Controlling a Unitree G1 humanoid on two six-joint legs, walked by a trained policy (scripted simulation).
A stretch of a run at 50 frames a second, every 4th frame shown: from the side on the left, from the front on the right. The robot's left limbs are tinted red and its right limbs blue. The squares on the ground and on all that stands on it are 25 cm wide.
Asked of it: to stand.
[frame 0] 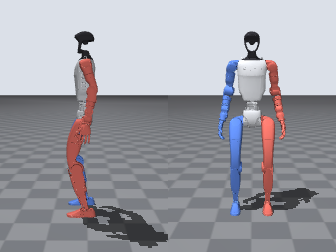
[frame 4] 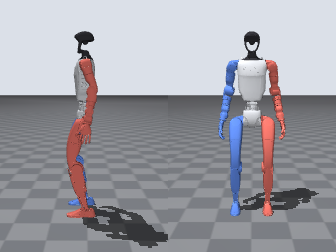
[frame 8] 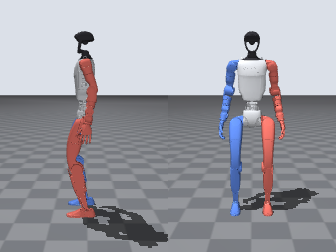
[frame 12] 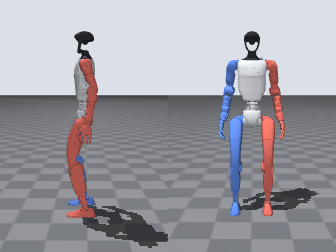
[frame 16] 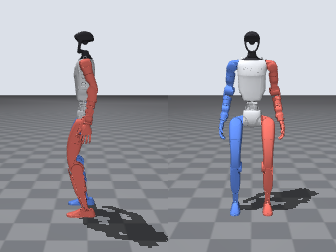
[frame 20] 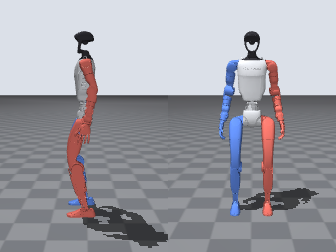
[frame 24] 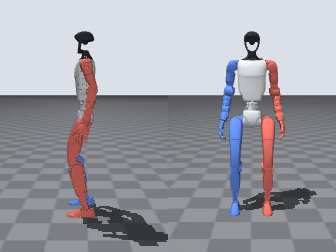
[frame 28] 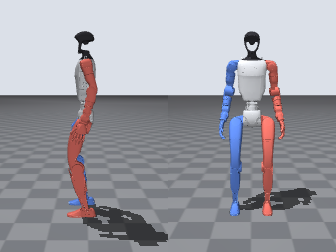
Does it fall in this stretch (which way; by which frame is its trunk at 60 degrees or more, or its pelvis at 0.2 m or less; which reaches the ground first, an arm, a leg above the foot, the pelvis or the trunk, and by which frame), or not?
no
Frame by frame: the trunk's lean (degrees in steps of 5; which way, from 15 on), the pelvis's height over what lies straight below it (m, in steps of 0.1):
0: 0, 0.8
4: 0, 0.8
8: 0, 0.8
12: 0, 0.8
16: 0, 0.8
20: 0, 0.8
24: 0, 0.8
28: 0, 0.8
